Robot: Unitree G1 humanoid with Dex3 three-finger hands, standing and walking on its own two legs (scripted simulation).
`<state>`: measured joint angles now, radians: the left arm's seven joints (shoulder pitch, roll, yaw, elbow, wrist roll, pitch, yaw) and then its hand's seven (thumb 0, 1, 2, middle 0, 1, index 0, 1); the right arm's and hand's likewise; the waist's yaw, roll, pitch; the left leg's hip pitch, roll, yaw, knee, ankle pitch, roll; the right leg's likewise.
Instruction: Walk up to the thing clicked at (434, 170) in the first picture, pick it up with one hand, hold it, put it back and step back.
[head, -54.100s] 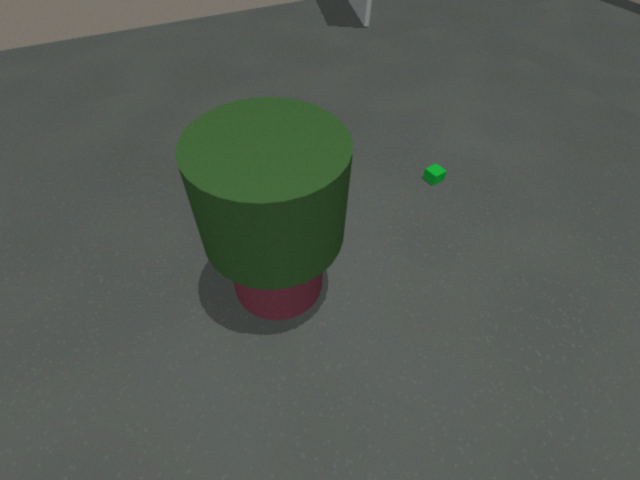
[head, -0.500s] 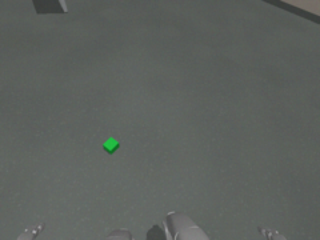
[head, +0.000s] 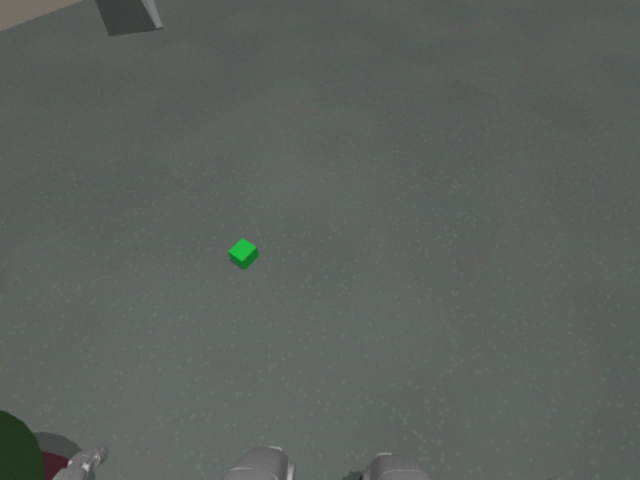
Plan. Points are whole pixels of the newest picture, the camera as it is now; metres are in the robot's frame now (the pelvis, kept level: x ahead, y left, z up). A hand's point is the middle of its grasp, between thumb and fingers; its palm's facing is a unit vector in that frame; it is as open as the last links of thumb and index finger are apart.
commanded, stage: step back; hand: left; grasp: from above
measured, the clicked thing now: (243, 253) +0.87 +0.29 -0.73
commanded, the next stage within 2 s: stand in 1.56 s
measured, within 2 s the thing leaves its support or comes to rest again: neither
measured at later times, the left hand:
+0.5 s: hand out of the picture -0.10 +0.25 -0.14, palm faces +0.00 -0.91 -0.42, open 7.4 cm
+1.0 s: hand out of the picture -0.15 +0.27 -0.15, palm faces +0.03 -0.92 -0.39, open 7.4 cm
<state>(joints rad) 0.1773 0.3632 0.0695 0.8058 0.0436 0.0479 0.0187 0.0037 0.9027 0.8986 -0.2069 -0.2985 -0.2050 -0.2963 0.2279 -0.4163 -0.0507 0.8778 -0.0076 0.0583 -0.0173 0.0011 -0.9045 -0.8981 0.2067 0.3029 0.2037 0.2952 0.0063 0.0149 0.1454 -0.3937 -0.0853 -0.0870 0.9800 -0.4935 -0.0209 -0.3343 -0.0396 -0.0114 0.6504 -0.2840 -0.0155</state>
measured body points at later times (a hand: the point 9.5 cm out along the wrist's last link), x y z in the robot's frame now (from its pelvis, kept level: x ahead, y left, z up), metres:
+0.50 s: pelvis -0.17 -0.02 +0.00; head -0.14 -0.03 +0.44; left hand -0.10 +0.30 -0.11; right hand -0.05 -0.33 -0.12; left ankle -0.12 +0.12 -0.68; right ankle -0.15 -0.13 -0.73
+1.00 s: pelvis -0.19 -0.01 +0.00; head -0.19 -0.01 +0.45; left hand -0.15 +0.32 -0.12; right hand -0.13 -0.32 -0.13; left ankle -0.20 +0.12 -0.72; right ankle -0.16 -0.12 -0.73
